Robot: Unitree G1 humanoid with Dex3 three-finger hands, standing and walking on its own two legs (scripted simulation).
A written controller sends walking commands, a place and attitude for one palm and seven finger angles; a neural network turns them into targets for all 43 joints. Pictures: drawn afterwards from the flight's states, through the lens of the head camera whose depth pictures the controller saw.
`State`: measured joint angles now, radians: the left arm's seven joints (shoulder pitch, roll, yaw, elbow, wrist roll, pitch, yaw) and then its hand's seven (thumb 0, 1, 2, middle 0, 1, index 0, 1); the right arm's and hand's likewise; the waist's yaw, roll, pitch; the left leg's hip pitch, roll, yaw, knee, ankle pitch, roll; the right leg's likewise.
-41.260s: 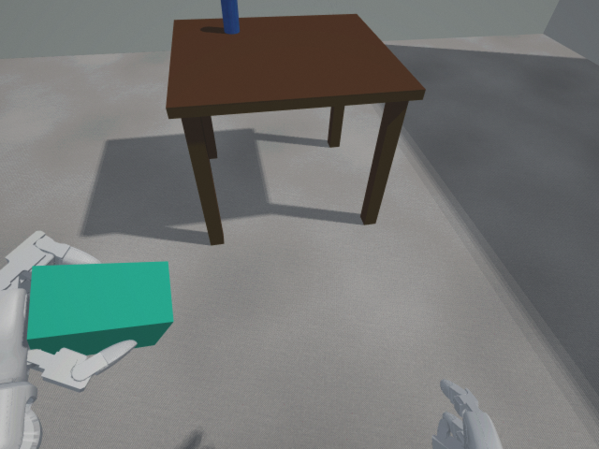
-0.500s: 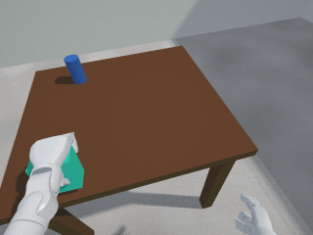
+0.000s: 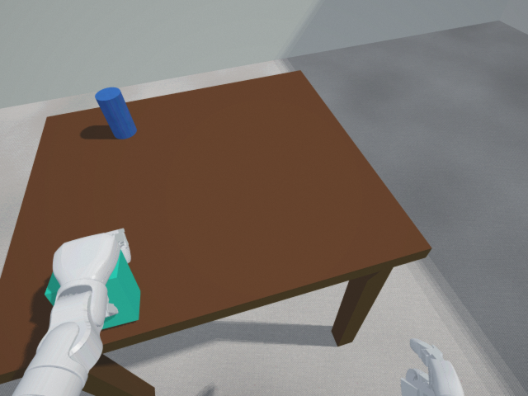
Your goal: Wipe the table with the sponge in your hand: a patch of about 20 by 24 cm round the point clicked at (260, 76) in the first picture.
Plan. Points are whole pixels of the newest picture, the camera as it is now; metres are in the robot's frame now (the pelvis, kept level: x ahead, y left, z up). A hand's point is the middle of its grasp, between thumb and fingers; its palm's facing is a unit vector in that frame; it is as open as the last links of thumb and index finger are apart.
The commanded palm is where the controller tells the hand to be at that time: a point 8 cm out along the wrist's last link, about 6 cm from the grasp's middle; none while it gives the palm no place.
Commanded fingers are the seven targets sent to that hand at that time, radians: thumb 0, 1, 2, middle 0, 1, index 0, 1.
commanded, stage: lower the sponge onto the table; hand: left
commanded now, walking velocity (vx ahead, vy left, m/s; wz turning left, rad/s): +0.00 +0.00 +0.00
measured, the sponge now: (102, 299) +0.25 +0.32 -0.04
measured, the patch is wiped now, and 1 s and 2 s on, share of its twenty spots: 0.00 0.20 0.25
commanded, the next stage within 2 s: wipe forward along the first lane in 0.20 s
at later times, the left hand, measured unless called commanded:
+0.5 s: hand (104, 269) +0.29 +0.31 +0.00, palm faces -0.12 -0.03 -0.99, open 10.6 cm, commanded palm +0.27 +0.31 +0.05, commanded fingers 0.00 0.10 1.30 -1.20 -1.60 -1.20 -1.60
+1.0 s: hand (101, 245) +0.33 +0.34 +0.00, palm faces -0.13 +0.01 -0.99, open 10.5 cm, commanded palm +0.32 +0.33 +0.03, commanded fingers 0.00 0.10 1.30 -1.20 -1.60 -1.20 -1.60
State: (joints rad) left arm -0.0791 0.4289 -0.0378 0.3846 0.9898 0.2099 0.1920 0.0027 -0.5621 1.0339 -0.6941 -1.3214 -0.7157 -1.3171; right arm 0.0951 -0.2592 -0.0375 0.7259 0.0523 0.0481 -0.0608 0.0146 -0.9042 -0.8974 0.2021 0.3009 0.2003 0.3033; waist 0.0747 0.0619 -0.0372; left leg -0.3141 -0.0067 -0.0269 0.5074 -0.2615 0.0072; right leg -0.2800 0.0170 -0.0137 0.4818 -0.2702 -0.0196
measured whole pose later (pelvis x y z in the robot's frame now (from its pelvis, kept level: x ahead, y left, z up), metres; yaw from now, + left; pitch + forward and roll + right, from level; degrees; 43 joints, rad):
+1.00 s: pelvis -0.03 +0.00 -0.02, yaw +0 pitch +11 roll -1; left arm -0.46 0.55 0.05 0.85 1.04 0.08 0.24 0.02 -0.58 1.04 -0.72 -1.30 -0.74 -1.30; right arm 0.22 -0.28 -0.04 0.74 0.06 0.09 -0.06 0.01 -0.90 -0.90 0.20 0.30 0.20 0.30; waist 0.01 0.05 -0.10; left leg -0.59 0.01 -0.04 0.69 -0.29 0.00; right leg -0.55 0.03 -0.03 0.64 -0.29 -0.02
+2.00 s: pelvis -0.01 +0.03 -0.03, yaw -2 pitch +20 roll -4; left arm -0.79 0.72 0.07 1.16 1.09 0.01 0.21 0.02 -0.59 1.04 -0.73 -1.30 -0.74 -1.31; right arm 0.30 -0.27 -0.03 0.73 0.04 0.11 -0.02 0.01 -0.90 -0.90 0.20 0.30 0.20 0.30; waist -0.06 0.04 -0.14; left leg -0.81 0.01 -0.03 0.82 -0.35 0.04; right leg -0.74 0.03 -0.02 0.71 -0.32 0.01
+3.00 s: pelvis +0.02 +0.01 -0.01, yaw -1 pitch +16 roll -2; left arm -0.72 0.51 -0.05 1.05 1.03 0.18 0.27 0.00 -0.55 1.04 -0.67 -1.36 -0.69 -1.36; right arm 0.26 -0.26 -0.05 0.78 0.05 0.13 0.01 0.01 -0.91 -0.90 0.20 0.30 0.20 0.30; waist -0.05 0.05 -0.14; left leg -0.61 0.01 -0.03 0.67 -0.34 0.02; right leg -0.55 0.03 -0.01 0.57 -0.31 0.00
